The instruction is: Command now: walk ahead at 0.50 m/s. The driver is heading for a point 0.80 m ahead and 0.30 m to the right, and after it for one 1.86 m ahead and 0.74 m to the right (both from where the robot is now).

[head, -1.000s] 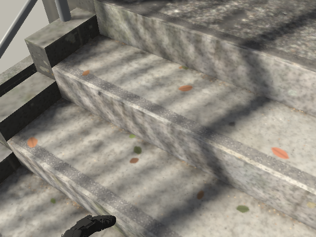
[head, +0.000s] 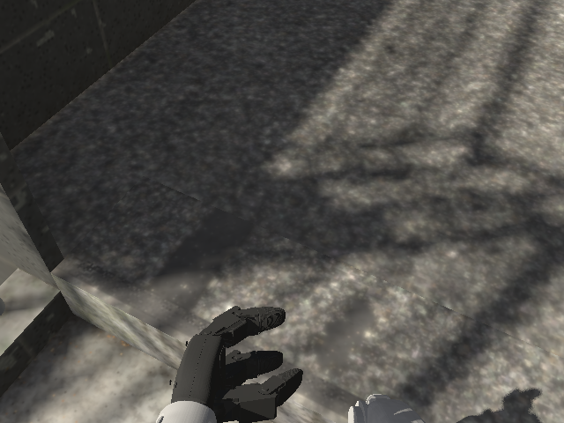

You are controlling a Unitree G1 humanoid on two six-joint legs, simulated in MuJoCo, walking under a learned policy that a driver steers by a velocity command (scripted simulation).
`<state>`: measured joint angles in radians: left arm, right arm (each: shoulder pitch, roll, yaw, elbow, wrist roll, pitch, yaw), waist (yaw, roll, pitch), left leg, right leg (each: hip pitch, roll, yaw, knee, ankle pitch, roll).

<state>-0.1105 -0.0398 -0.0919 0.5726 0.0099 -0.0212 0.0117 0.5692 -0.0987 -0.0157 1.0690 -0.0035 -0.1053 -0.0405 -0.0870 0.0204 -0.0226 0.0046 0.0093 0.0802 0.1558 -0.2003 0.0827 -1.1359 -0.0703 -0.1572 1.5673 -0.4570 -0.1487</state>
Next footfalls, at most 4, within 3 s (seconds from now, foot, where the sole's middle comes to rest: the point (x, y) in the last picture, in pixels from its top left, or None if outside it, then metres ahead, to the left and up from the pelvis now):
0.04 right None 0.19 -0.10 -0.62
0.60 left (222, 296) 0.63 0.09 -0.46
1.18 right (374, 214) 0.82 -0.26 -0.46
1.64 left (337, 114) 1.17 -0.23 -0.46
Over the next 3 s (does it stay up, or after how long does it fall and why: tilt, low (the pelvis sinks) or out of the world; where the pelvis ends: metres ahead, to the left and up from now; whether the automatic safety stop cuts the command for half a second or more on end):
stays up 1.50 -0.63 0.33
